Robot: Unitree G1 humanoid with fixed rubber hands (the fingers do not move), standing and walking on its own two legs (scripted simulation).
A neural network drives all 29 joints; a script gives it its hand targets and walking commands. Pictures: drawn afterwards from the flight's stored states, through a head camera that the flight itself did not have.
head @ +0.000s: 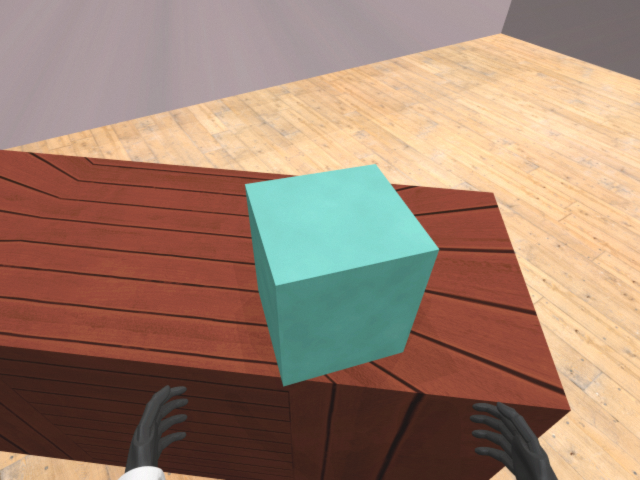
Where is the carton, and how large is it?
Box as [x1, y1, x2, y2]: [245, 164, 438, 386]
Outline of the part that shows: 375,164 245,184 258,290 283,386 401,352 403,350 436,257 438,248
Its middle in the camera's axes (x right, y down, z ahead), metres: +0.01 +0.05 +0.62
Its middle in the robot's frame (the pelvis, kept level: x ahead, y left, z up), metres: +0.44 +0.03 +0.01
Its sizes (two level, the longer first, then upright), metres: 0.210 0.200 0.250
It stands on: a pedestal, 0.66 m high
